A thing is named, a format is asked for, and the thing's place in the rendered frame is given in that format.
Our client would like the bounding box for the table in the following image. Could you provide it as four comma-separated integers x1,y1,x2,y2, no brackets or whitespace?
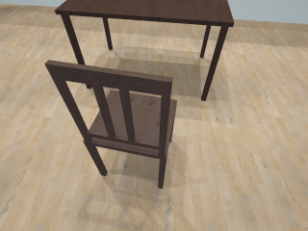
55,0,235,101

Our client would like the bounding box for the chair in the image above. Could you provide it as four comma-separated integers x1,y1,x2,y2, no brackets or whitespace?
45,60,177,189

